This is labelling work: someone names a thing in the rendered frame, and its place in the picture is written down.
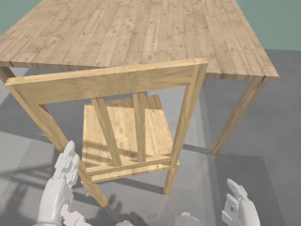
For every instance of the robot right hand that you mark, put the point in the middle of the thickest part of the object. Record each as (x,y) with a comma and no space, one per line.
(244,211)

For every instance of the robot left hand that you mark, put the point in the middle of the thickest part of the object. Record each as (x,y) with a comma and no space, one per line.
(58,190)

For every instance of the robot right thigh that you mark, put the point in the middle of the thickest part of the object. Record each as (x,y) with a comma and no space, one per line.
(185,220)

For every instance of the table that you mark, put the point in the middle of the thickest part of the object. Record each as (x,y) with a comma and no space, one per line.
(80,35)

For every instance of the robot right shin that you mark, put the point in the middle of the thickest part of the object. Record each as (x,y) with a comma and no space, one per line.
(185,214)

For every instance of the chair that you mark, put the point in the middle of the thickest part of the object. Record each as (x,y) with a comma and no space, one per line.
(124,137)

